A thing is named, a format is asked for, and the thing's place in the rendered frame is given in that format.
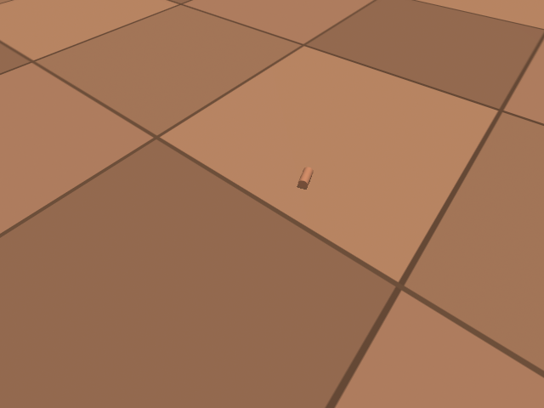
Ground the can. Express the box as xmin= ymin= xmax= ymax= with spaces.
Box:
xmin=298 ymin=167 xmax=313 ymax=188

